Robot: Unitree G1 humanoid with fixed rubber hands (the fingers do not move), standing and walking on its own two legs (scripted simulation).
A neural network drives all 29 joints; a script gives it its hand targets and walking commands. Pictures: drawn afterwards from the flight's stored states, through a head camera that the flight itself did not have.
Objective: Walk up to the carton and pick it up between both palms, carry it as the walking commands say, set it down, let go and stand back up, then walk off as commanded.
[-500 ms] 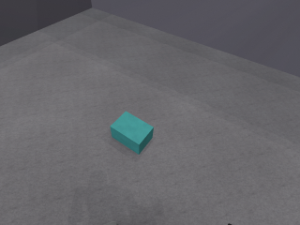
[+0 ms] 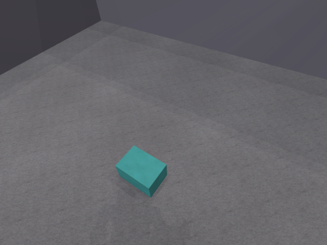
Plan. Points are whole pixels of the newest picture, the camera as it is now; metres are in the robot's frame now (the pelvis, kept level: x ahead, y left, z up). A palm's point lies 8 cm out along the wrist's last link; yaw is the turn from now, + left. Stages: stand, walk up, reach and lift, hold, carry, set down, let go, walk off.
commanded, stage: walk up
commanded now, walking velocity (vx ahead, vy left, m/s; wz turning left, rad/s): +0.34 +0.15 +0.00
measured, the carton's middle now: (142, 170) +0.66 +0.19 -0.69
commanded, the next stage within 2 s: none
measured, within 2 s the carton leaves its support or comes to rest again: neither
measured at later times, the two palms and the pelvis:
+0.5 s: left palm (62, 229) +0.19 +0.30 -0.14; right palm (246, 232) +0.19 -0.21 -0.11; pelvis +0.15 +0.05 +0.00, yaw -1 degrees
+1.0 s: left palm (83, 204) +0.25 +0.25 -0.12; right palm (253, 206) +0.27 -0.25 -0.13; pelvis +0.20 +0.00 +0.00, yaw -2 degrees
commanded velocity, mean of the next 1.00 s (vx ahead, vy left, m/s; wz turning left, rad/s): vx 0.15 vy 0.01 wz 0.04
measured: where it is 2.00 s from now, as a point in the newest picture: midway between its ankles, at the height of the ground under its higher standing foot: outside the picture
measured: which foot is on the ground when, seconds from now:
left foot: up 0.00-0.26, down 0.28-1.00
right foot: down 0.00-0.28, up 0.30-0.66, down 0.68-1.00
